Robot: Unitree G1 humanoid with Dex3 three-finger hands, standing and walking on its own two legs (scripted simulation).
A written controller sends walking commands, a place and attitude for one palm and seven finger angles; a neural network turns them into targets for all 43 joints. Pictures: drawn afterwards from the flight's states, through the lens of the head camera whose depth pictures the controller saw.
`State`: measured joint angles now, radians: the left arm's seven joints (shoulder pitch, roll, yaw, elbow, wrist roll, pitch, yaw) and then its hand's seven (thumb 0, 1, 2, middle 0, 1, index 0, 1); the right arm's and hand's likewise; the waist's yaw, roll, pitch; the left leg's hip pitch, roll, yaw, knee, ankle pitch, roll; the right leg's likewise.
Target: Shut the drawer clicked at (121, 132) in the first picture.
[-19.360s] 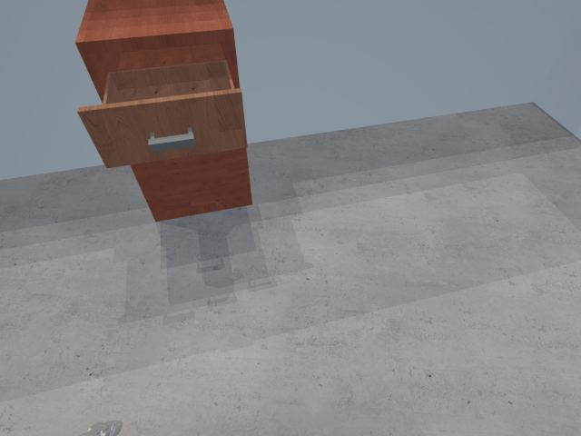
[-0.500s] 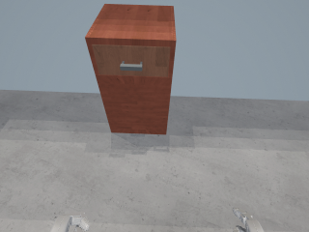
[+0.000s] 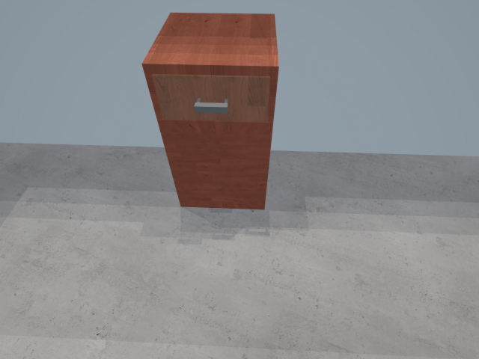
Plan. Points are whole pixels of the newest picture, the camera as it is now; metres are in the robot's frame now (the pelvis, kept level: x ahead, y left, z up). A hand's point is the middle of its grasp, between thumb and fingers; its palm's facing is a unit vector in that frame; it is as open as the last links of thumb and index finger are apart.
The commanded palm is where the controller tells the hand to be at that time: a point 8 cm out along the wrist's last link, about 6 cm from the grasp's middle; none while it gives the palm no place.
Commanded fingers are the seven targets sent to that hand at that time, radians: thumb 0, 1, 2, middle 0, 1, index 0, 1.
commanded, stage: let the arm hang, fingers relaxed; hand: left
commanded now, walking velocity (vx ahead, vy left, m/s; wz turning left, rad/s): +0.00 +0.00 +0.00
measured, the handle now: (212, 104) +0.91 +0.16 -0.11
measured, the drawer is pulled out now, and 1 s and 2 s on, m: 0.00 0.00 0.00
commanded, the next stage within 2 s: look to check the result in 0.38 s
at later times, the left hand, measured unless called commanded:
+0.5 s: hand out of the picture +0.00 +0.15 -0.18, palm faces +0.04 -0.99 -0.17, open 7.3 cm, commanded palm none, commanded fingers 0.00 0.90 0.90 -0.20 -0.30 -0.20 -0.30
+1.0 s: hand out of the picture +0.02 +0.14 -0.17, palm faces +0.04 -0.98 -0.19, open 7.3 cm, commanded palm none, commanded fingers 0.00 0.90 0.90 -0.20 -0.30 -0.20 -0.30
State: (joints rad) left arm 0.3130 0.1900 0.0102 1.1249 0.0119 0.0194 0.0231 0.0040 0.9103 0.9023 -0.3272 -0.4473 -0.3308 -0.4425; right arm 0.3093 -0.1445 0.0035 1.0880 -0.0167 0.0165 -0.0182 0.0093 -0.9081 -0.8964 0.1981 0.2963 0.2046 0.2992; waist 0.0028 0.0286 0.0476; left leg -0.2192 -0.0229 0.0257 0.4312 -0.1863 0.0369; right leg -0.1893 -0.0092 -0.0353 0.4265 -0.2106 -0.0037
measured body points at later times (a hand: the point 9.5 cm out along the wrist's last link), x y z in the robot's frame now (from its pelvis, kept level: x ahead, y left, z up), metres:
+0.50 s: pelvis +0.01 -0.01 +0.00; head +0.02 -0.01 +0.45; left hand +0.00 +0.20 -0.16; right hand -0.02 -0.22 -0.16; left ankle +0.03 +0.10 -0.74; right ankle +0.01 -0.12 -0.74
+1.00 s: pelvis +0.02 -0.03 +0.00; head +0.03 -0.03 +0.45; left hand +0.02 +0.19 -0.16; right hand +0.01 -0.25 -0.16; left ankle +0.03 +0.09 -0.74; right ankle +0.01 -0.12 -0.74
